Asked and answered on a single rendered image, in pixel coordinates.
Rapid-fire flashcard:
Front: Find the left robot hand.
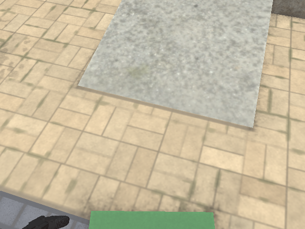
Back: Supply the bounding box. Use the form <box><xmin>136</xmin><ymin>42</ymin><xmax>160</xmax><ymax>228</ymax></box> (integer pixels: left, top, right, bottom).
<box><xmin>22</xmin><ymin>216</ymin><xmax>70</xmax><ymax>229</ymax></box>

